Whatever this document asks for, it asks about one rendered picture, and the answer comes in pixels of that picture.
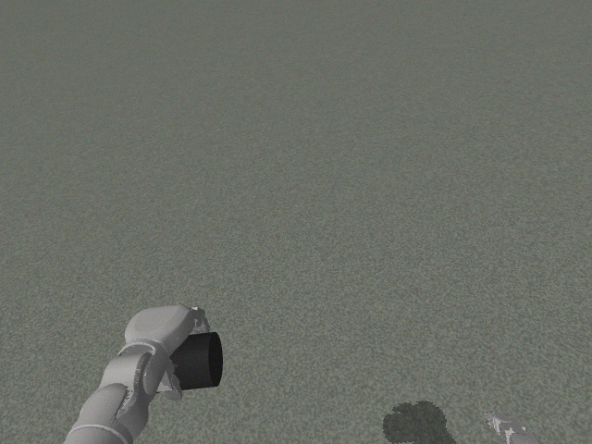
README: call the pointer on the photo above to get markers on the left robot hand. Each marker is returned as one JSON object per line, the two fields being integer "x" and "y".
{"x": 168, "y": 326}

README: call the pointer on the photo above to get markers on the can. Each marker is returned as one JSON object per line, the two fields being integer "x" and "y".
{"x": 198, "y": 361}

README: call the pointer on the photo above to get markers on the right robot hand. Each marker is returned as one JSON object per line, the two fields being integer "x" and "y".
{"x": 509, "y": 429}

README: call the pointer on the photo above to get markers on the left robot arm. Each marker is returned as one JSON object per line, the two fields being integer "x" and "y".
{"x": 117, "y": 412}

